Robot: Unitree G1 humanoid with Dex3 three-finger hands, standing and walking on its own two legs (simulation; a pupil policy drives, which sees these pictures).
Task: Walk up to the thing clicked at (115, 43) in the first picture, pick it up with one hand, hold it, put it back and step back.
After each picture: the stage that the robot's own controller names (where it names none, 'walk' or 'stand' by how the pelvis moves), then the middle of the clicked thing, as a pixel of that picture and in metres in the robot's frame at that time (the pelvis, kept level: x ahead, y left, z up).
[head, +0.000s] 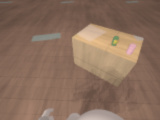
stand; (115, 41) +0.99 -0.25 -0.11
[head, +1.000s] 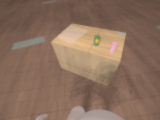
walk; (96, 40) +0.89 +0.05 -0.08
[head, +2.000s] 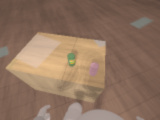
stand; (71, 59) +0.49 +0.23 -0.08
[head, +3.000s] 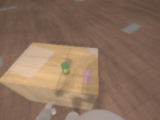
stand; (65, 68) +0.46 +0.26 -0.11
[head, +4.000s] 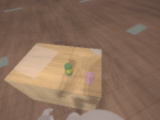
stand; (68, 69) +0.45 +0.24 -0.11
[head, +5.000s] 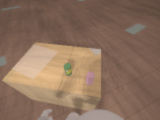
stand; (68, 69) +0.45 +0.24 -0.11
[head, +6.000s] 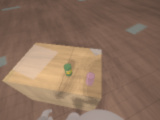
stand; (68, 70) +0.44 +0.24 -0.11
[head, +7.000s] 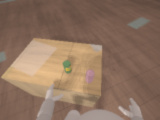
rise first; (67, 67) +0.44 +0.24 -0.11
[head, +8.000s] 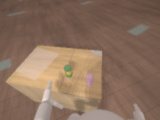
rise first; (68, 71) +0.44 +0.25 -0.11
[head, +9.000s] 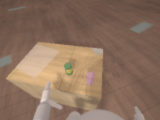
go down; (68, 69) +0.44 +0.26 -0.11
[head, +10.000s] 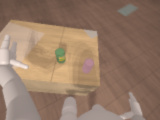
go down; (60, 56) +0.47 +0.23 -0.04
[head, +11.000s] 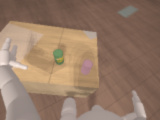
go down; (59, 57) +0.46 +0.24 -0.03
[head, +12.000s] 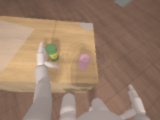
close in; (52, 53) +0.46 +0.25 +0.00
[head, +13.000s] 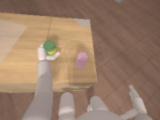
close; (51, 50) +0.47 +0.24 +0.01
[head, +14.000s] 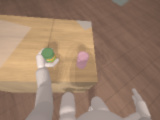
lift; (50, 57) +0.42 +0.25 +0.02
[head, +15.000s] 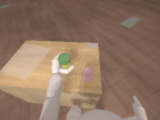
lift; (65, 63) +0.35 +0.18 +0.13
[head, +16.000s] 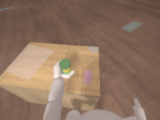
hold; (66, 68) +0.33 +0.19 +0.09
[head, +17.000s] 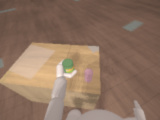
hold; (68, 68) +0.34 +0.17 +0.09
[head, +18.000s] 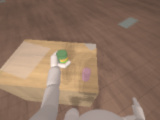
crouch; (63, 59) +0.40 +0.21 +0.09
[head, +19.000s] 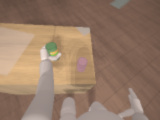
lower; (53, 52) +0.47 +0.24 +0.02
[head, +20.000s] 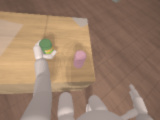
lower; (47, 49) +0.48 +0.25 +0.02
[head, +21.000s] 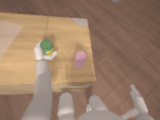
lower; (48, 49) +0.48 +0.25 +0.02
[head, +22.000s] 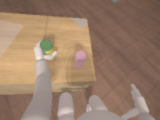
lower; (48, 49) +0.48 +0.25 +0.02
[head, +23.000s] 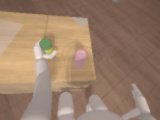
lower; (47, 48) +0.48 +0.25 +0.02
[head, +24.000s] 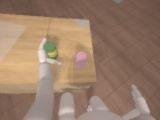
withdraw; (51, 51) +0.47 +0.24 +0.02
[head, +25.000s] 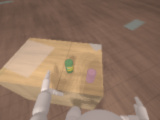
sink last; (69, 66) +0.44 +0.21 -0.05
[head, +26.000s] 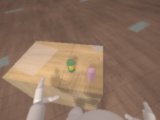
stand; (71, 66) +0.46 +0.23 -0.06
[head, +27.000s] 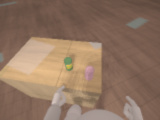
stand; (68, 64) +0.46 +0.23 -0.05
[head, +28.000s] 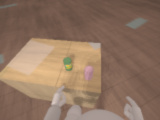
stand; (68, 64) +0.46 +0.24 -0.05
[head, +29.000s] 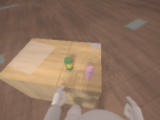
stand; (68, 64) +0.47 +0.23 -0.05
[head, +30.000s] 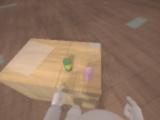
stand; (67, 65) +0.45 +0.24 -0.05
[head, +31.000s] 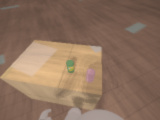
stand; (70, 66) +0.46 +0.22 -0.07
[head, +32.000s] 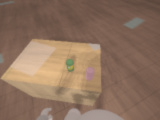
walk; (70, 65) +0.47 +0.22 -0.10
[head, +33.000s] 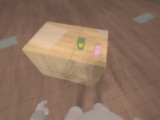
walk; (80, 44) +0.72 +0.16 -0.10
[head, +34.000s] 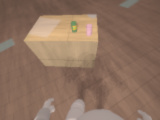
walk; (74, 27) +0.96 +0.28 -0.08
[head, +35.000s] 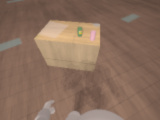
stand; (79, 31) +1.06 +0.23 -0.10
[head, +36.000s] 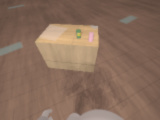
stand; (78, 34) +1.08 +0.25 -0.11
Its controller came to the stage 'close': yes
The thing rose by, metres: 0.20
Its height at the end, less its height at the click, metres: +0.00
